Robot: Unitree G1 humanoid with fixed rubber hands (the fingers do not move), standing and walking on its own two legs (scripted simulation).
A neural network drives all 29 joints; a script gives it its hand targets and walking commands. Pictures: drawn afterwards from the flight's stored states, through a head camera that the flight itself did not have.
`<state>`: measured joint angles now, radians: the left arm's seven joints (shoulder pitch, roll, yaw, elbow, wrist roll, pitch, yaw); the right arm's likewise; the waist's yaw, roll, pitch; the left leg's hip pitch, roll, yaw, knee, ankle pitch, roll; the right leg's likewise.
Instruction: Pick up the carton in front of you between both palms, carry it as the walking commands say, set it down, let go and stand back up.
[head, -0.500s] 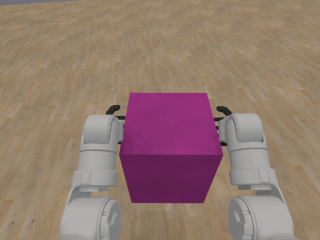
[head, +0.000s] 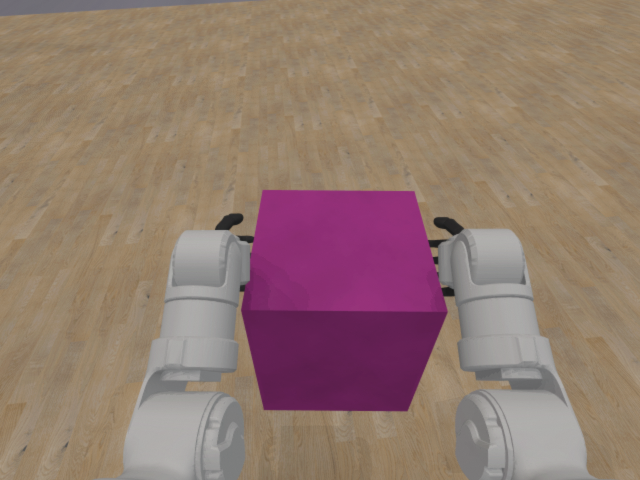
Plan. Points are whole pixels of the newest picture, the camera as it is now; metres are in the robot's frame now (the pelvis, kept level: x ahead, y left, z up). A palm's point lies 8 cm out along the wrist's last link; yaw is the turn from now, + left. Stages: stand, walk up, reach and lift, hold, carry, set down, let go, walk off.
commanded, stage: carry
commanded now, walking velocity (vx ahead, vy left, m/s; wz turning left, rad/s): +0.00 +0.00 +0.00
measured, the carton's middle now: (337, 303) +0.37 -0.01 +0.03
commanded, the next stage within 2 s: none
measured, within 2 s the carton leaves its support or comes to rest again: neither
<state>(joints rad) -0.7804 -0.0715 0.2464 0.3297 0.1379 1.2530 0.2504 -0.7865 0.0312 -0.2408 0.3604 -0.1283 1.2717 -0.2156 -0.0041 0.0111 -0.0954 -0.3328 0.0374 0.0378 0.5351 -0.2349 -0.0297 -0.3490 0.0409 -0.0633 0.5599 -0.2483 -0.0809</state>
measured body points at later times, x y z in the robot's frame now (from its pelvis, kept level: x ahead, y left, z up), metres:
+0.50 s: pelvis +0.00 +0.00 +0.00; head -0.02 -0.01 +0.45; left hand +0.36 +0.14 +0.14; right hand +0.36 -0.15 +0.13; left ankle +0.02 +0.14 -0.73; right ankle +0.03 -0.07 -0.73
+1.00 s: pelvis +0.00 +0.00 +0.00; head -0.02 -0.01 +0.45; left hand +0.37 +0.14 +0.14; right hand +0.36 -0.15 +0.12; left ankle +0.02 +0.14 -0.73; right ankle +0.03 -0.07 -0.73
